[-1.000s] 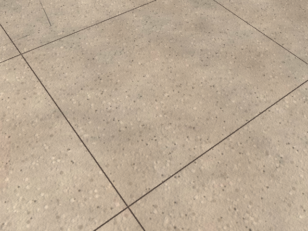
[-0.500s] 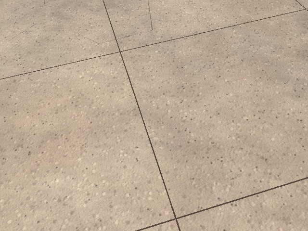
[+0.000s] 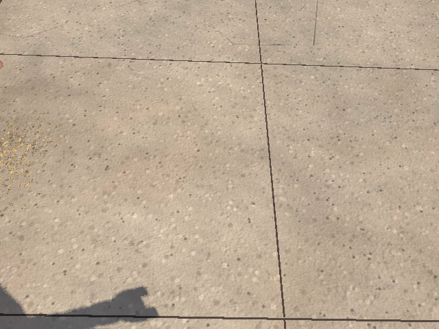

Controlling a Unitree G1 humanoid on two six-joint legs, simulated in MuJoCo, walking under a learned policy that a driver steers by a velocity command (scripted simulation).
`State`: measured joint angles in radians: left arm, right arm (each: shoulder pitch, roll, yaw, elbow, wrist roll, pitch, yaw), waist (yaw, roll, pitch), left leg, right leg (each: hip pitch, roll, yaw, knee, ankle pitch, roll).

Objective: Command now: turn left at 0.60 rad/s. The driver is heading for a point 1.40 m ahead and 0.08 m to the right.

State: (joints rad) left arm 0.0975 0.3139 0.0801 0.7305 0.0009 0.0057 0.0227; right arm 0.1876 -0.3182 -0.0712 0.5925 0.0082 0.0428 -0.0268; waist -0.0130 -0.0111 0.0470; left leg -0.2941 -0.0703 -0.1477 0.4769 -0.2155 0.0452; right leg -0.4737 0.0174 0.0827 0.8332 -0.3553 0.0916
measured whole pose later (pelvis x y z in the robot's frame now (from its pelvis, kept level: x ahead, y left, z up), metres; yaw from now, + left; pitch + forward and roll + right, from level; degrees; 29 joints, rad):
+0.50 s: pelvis +0.00 -0.01 -0.01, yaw +12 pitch +0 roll +0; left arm 0.17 0.27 0.05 0.75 -0.01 0.01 0.01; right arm 0.18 -0.29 -0.05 0.64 0.01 0.06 -0.01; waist 0.02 0.01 0.06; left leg -0.22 0.00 -0.05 0.49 -0.26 -0.03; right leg -0.25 -0.04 -0.01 0.51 -0.26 0.02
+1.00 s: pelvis +0.06 -0.01 -0.01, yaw +13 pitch +0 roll +1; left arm 0.21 0.31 0.05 0.83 -0.02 -0.08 -0.03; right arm 0.36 -0.30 -0.05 0.75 0.01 -0.01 -0.01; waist -0.03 0.03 0.00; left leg -0.13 0.00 -0.06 0.52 -0.38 0.01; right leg -0.30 -0.01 -0.05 0.55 -0.25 -0.04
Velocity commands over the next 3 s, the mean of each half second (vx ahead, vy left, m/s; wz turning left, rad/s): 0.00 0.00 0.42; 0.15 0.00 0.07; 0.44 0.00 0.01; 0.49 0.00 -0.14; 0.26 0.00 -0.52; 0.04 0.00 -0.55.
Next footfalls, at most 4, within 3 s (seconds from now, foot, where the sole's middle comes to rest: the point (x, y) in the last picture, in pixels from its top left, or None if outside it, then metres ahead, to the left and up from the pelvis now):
0.14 right None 0.07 -0.13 -0.78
0.50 left None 0.00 0.12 -0.78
0.98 right None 0.14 -0.10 -0.78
1.50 left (158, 323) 0.46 0.17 -0.78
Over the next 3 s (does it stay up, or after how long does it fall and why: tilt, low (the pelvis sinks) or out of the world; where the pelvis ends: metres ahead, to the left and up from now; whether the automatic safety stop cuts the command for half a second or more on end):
stays up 0.83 0.04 -0.01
